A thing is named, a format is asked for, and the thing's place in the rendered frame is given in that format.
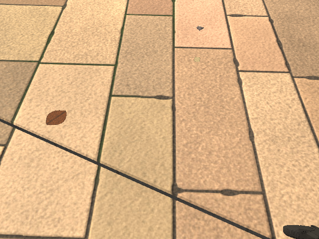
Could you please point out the right robot hand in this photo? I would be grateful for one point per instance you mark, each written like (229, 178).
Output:
(301, 231)

